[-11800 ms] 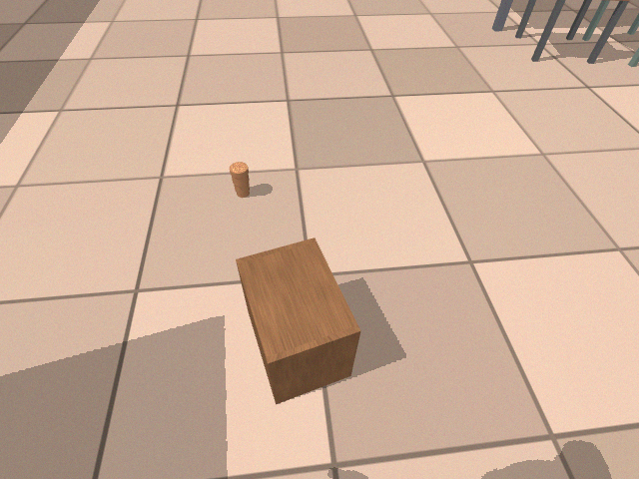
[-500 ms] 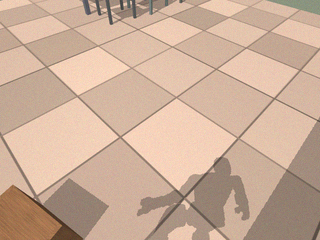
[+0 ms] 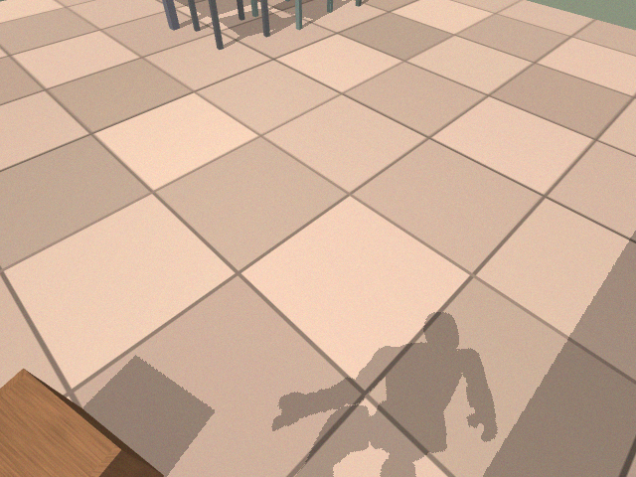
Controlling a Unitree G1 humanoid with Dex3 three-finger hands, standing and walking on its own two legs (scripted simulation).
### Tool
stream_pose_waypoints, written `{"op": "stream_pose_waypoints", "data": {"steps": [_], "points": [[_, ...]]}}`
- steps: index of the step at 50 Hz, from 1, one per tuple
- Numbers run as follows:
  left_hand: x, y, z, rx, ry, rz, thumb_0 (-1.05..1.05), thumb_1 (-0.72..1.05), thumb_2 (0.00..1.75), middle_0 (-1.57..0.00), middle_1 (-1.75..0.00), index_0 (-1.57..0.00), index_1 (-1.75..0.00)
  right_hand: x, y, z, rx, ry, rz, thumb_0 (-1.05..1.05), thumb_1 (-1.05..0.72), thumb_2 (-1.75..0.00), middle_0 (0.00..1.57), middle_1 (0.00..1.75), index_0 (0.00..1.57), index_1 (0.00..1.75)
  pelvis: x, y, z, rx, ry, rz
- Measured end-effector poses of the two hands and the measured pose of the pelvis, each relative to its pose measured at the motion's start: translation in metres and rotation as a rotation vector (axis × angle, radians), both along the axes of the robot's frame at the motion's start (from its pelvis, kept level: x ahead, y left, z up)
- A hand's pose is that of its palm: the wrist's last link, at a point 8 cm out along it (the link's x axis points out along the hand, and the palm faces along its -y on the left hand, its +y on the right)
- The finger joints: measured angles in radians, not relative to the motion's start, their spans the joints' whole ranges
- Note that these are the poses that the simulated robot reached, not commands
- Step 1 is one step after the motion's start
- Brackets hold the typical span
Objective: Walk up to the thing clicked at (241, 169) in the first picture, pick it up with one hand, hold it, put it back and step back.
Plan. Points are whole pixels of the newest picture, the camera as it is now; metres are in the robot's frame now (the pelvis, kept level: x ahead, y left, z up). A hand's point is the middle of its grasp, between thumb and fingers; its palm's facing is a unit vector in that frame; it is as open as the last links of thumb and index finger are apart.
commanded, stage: stand
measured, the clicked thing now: out of the picture +0.64 +1.35 -0.71
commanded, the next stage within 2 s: walk up in 0.82 s
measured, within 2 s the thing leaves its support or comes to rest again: neither
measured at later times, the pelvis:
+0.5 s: pelvis +0.00 +0.00 +0.00, yaw +0 degrees
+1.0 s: pelvis +0.02 +0.01 -0.01, yaw +1 degrees
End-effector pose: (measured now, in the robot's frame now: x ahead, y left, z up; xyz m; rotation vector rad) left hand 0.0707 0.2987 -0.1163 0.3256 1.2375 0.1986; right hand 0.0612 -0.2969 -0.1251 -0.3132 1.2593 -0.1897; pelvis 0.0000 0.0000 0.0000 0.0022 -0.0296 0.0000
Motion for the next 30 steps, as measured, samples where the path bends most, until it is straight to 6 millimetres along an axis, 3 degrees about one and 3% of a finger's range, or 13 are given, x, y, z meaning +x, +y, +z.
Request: {"op": "stream_pose_waypoints", "data": {"steps": [30], "points": [[0.0016, -0.0006, 0.0001, 0.002, 0.000, -0.004, 0.00, 0.91, 0.90, -0.21, -0.30, -0.21, -0.30, 0.0028, -0.0004, 0.0008, -0.002, -0.008, 0.002, 0.00, -0.90, -0.90, 0.20, 0.30, 0.20, 0.30, 0.0018, -0.0005, 0.0000, -0.001, -0.001, -0.002]]}}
